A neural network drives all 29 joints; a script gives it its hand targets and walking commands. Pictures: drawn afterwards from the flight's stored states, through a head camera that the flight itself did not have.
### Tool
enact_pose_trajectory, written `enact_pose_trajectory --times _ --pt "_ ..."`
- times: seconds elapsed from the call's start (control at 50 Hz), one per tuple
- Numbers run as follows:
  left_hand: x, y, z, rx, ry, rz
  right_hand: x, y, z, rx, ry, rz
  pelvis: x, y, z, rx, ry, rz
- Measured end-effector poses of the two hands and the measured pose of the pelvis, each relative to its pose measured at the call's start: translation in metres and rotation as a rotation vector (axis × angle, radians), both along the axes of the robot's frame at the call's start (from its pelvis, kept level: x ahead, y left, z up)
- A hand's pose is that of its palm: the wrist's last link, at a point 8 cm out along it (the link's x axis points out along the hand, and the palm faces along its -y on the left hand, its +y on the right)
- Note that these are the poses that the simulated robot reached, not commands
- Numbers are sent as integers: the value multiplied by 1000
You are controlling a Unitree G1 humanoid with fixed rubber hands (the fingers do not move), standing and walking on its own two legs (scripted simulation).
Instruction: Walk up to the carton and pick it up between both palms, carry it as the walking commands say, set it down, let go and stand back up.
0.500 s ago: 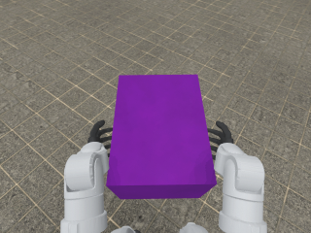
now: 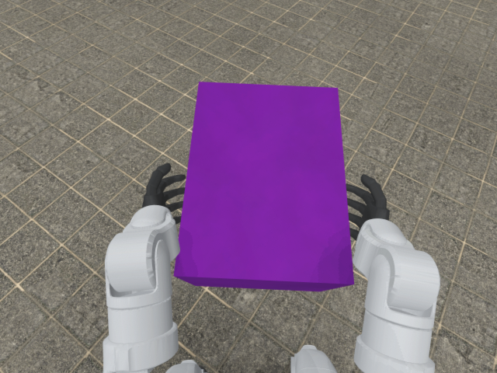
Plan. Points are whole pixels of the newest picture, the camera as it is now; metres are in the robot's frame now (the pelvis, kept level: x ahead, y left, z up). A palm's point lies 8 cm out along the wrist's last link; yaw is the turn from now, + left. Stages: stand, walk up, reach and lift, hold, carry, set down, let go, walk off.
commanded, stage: carry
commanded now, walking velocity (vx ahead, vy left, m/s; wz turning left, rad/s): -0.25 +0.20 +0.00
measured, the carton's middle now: (262, 192) +0.39 -0.03 +0.02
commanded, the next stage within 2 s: none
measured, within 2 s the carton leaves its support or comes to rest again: neither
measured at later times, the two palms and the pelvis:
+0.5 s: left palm out of the picture +0.10 +0.24 +0.09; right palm out of the picture +0.09 -0.05 +0.08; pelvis -0.20 +0.12 +0.01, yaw +0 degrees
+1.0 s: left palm out of the picture -0.07 +0.34 +0.09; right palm out of the picture -0.07 +0.05 +0.06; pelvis -0.37 +0.20 +0.01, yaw -2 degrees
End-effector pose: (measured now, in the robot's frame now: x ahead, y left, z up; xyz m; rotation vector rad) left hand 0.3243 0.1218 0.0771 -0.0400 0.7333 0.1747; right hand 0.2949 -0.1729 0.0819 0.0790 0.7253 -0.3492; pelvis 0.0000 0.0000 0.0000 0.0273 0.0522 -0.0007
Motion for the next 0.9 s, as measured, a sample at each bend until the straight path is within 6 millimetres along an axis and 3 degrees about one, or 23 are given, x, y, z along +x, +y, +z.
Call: enact_pose_trajectory --times 0.12,0.24,0.36,0.54,0.58,0.66,0.72,0.8,0.9 --pt "-60 42 -9 25 86 22 -43 40 -3 -9 89 51 -40 26 10 -39 1 -43" --pt "-119 73 6 76 7 114 -78 71 -7 62 5 123 -92 42 -3 -22 -14 -35" --pt "-180 95 4 111 122 103 -145 94 -20 59 118 143 -139 68 12 10 -56 -15" --pt "-229 134 14 68 30 15 -221 134 1 48 23 20 -211 132 6 9 -23 -2" --pt "-240 150 9 49 4 -4 -236 150 2 20 0 10 -227 149 -1 -1 -21 13" --pt "-285 185 -8 26 113 -5 -270 184 4 -59 113 60 -247 166 12 -44 -28 -12" --pt "-316 207 -10 -2 148 54 -283 206 10 -80 148 110 -262 174 18 -64 -21 1" --pt "-338 228 6 4 76 142 -284 228 20 -41 71 164 -288 182 17 -60 -4 -7" --pt "-361 236 22 52 18 172 -306 235 14 24 11 179 -325 191 13 -60 22 -13"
